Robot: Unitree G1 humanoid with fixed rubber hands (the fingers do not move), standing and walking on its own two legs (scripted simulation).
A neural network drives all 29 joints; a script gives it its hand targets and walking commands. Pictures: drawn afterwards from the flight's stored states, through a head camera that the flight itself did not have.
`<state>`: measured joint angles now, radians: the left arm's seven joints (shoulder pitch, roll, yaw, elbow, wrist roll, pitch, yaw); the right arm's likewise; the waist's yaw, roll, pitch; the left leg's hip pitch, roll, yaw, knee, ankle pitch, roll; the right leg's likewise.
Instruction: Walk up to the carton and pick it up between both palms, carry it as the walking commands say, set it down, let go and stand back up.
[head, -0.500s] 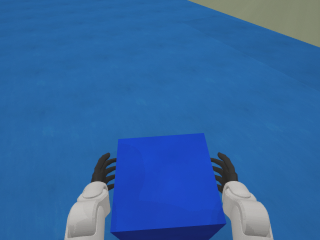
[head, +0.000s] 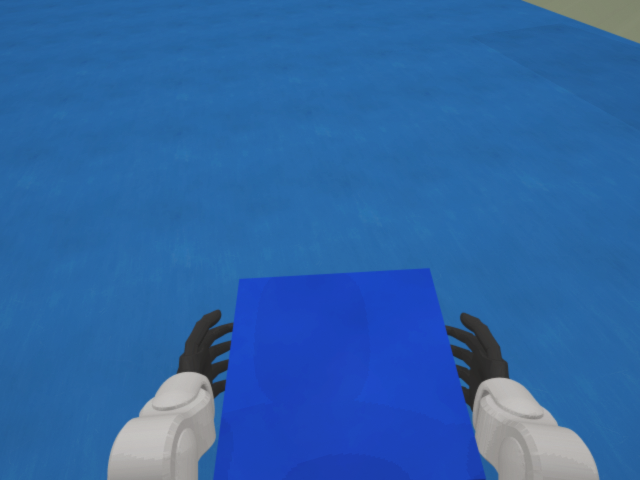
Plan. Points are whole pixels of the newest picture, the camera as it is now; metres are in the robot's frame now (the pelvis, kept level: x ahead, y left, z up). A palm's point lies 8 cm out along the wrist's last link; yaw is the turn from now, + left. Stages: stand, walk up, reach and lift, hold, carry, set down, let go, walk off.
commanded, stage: carry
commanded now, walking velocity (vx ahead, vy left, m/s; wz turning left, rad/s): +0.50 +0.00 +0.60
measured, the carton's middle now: (341, 405) +0.24 -0.02 +0.02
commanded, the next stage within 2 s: none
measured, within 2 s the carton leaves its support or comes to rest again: neither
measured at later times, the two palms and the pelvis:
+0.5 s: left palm (132, 249) +0.49 +0.28 +0.06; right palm (320, 217) +0.53 -0.01 +0.06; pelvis +0.29 +0.10 -0.01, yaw +12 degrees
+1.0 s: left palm (42, 191) +0.65 +0.49 +0.07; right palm (190, 130) +0.83 +0.25 +0.08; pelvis +0.56 +0.23 -0.01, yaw +33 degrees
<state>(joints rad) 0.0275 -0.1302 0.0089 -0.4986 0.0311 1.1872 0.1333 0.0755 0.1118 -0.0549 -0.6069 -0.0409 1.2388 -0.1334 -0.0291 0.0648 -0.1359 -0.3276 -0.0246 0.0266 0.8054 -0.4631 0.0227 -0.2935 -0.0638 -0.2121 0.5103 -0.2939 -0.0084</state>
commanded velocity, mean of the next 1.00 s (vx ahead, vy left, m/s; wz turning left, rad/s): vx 0.50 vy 0.00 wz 0.60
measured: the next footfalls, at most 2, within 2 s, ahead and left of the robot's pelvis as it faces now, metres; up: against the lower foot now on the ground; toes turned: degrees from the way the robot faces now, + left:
left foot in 0.28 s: +0.31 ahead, +0.13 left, +0.00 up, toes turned +18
right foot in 0.70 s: +0.64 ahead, +0.06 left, +0.00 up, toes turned +15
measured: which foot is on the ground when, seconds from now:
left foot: up 0.00-0.26, down 0.28-0.72, up 0.74-0.92, down 0.94-1.00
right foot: down 0.00-0.32, up 0.34-0.68, down 0.70-0.96, up 0.98-1.00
